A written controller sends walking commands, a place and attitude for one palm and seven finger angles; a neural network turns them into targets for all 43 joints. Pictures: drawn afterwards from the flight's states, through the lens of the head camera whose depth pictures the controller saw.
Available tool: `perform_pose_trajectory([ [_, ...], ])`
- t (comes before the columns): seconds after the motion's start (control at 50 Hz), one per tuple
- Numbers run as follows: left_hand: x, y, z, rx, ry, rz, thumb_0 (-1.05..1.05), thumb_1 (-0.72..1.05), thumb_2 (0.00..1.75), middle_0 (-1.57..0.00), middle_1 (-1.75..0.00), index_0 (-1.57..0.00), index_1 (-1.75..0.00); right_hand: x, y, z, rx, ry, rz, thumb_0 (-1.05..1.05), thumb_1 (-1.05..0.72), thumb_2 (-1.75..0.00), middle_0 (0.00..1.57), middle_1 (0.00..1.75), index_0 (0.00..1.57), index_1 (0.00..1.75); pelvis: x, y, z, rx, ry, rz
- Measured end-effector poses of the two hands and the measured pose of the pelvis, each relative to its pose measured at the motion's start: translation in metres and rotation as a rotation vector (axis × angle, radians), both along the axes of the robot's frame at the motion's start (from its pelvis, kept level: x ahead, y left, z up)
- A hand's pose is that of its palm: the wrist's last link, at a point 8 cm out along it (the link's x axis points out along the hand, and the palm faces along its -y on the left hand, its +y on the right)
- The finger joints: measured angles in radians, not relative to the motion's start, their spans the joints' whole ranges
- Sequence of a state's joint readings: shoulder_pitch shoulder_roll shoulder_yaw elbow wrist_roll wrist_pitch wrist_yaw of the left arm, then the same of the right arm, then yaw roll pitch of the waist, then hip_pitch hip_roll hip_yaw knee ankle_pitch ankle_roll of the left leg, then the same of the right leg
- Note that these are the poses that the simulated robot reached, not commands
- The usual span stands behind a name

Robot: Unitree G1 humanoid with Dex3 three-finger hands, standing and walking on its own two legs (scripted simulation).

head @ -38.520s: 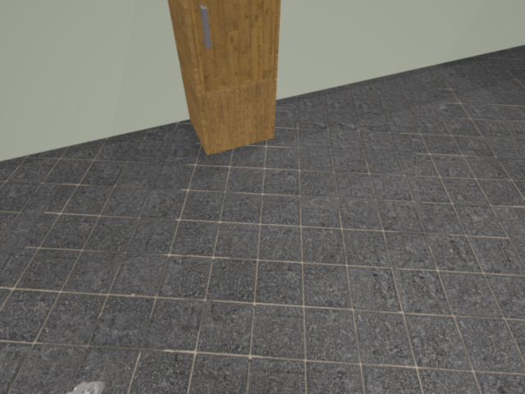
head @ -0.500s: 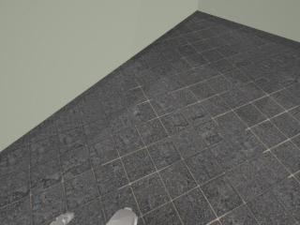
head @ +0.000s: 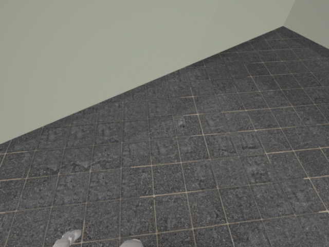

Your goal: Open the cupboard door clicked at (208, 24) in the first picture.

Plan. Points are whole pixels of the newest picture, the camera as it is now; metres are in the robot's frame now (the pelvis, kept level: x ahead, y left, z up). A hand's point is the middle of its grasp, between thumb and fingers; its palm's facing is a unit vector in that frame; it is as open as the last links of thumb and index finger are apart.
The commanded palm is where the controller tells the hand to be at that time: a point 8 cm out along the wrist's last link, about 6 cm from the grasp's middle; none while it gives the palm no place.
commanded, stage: turn to face it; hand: left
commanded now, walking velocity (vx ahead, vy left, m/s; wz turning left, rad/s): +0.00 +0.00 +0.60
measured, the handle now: out of the picture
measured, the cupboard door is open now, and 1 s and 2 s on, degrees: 41 41 41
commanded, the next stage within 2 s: none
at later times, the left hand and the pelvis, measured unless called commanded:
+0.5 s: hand out of the picture +0.00 +0.21 -0.15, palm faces +0.34 -0.90 -0.25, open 7.4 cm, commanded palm none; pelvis -0.01 -0.02 +0.01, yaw +19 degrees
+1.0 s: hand out of the picture -0.08 +0.17 -0.16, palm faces +0.61 -0.75 -0.24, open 7.4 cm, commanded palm none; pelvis -0.01 -0.04 +0.01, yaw +37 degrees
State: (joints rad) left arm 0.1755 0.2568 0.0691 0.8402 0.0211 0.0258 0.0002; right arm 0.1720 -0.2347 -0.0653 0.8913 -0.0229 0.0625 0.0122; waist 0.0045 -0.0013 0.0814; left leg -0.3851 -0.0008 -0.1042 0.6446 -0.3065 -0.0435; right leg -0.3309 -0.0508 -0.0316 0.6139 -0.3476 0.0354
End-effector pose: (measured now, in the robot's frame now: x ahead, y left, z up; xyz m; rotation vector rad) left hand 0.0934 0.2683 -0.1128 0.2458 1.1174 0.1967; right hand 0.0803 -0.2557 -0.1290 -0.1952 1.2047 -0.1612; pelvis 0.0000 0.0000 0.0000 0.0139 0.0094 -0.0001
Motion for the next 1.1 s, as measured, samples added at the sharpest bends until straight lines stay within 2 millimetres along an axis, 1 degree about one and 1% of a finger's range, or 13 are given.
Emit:
perform_pose_trajectory([
  [0.06, -0.016, -0.008, 0.006, 0.012, 0.002, 0.034, 0.01, 0.9, 0.9, -0.2, -0.3, -0.2, -0.3, 0.006, -0.011, -0.002, 0.004, 0.017, 0.025, 0.01, -0.9, -0.9, 0.2, 0.3, 0.2, 0.3, -0.004, -0.007, 0.003, -0.002, -0.015, 0.046],
  [0.14, -0.039, -0.02, 0.008, -0.008, 0.038, 0.083, 0.01, 0.9, 0.9, -0.2, -0.3, -0.2, -0.3, 0.018, -0.014, 0.01, 0.006, 0.018, 0.06, 0.01, -0.91, -0.9, 0.2, 0.3, 0.2, 0.29, -0.003, -0.012, 0.012, 0.014, -0.018, 0.098],
  [0.24, -0.067, -0.025, -0.001, -0.06, 0.056, 0.155, 0.01, 0.9, 0.9, -0.2, -0.3, -0.2, -0.3, 0.04, -0.001, 0.02, -0.003, 0.001, 0.148, 0.01, -0.91, -0.9, 0.2, 0.3, 0.19, 0.29, -0.005, -0.011, 0.014, 0.024, -0.012, 0.166],
  [0.32, -0.093, -0.016, -0.022, -0.092, 0.076, 0.235, 0.01, 0.9, 0.9, -0.21, -0.3, -0.21, -0.3, 0.059, 0.016, 0.016, -0.026, -0.043, 0.231, 0.01, -0.91, -0.9, 0.2, 0.3, 0.19, 0.29, -0.008, -0.004, 0.001, -0.002, -0.005, 0.225],
  [0.36, -0.102, -0.012, -0.025, -0.088, 0.102, 0.267, 0.01, 0.9, 0.9, -0.2, -0.3, -0.2, -0.3, 0.061, 0.021, 0.018, -0.033, -0.047, 0.264, 0.01, -0.91, -0.9, 0.2, 0.3, 0.2, 0.29, -0.01, -0.006, 0.001, -0.001, -0.006, 0.244],
  [0.44, -0.111, -0.011, -0.016, -0.074, 0.099, 0.322, 0.01, 0.9, 0.9, -0.2, -0.3, -0.2, -0.3, 0.061, 0.024, 0.021, -0.034, -0.024, 0.31, 0.01, -0.91, -0.9, 0.2, 0.3, 0.2, 0.29, -0.012, -0.014, 0.008, -0.016, -0.005, 0.29],
  [0.52, -0.114, -0.017, -0.004, -0.047, 0.062, 0.359, 0.01, 0.9, 0.9, -0.2, -0.3, -0.2, -0.3, 0.065, 0.018, 0.015, -0.018, 0.007, 0.347, 0.01, -0.9, -0.9, 0.2, 0.3, 0.2, 0.3, -0.011, -0.026, 0.011, -0.026, -0.005, 0.336],
  [0.6, -0.123, -0.029, 0.0, -0.001, 0.025, 0.396, 0.01, 0.9, 0.9, -0.2, -0.3, -0.2, -0.3, 0.078, 0.006, 0.001, 0.0, 0.023, 0.377, 0.01, -0.9, -0.9, 0.21, 0.3, 0.2, 0.3, -0.007, -0.043, 0.002, -0.009, 0.001, 0.388],
  [0.68, -0.144, -0.046, 0.005, -0.01, 0.048, 0.453, 0.01, 0.9, 0.9, -0.2, -0.3, -0.2, -0.3, 0.096, 0.005, 0.005, -0.004, 0.031, 0.423, 0.01, -0.91, -0.9, 0.2, 0.3, 0.2, 0.29, -0.008, -0.046, 0.009, 0.0, -0.014, 0.449],
  [0.8, -0.173, -0.065, -0.004, -0.074, 0.08, 0.53, 0.01, 0.9, 0.9, -0.2, -0.3, -0.2, -0.3, 0.123, 0.03, 0.02, -0.007, -0.007, 0.52, 0.01, -0.91, -0.9, 0.2, 0.3, 0.19, 0.29, -0.008, -0.043, 0.014, 0.021, -0.006, 0.526],
  [0.9, -0.202, -0.063, -0.027, -0.114, 0.106, 0.617, 0.01, 0.9, 0.9, -0.2, -0.3, -0.2, -0.3, 0.139, 0.059, 0.018, -0.026, -0.071, 0.623, 0.01, -0.91, -0.9, 0.2, 0.3, 0.19, 0.29, -0.013, -0.036, -0.001, -0.005, 0.0, 0.593],
  [0.98, -0.208, -0.061, -0.021, -0.103, 0.106, 0.672, 0.01, 0.9, 0.9, -0.2, -0.3, -0.2, -0.3, 0.138, 0.066, 0.023, -0.038, -0.053, 0.675, 0.01, -0.91, -0.9, 0.2, 0.3, 0.2, 0.29, -0.012, -0.042, 0.006, -0.019, -0.001, 0.64],
  [1.1, -0.198, -0.065, -0.003, -0.054, 0.033, 0.719, 0.01, 0.9, 0.9, -0.2, -0.3, -0.2, -0.3, 0.142, 0.058, 0.015, -0.023, 0.006, 0.722, 0.01, -0.9, -0.9, 0.2, 0.3, 0.2, 0.3, -0.002, -0.057, 0.011, -0.033, -0.005, 0.711],
])
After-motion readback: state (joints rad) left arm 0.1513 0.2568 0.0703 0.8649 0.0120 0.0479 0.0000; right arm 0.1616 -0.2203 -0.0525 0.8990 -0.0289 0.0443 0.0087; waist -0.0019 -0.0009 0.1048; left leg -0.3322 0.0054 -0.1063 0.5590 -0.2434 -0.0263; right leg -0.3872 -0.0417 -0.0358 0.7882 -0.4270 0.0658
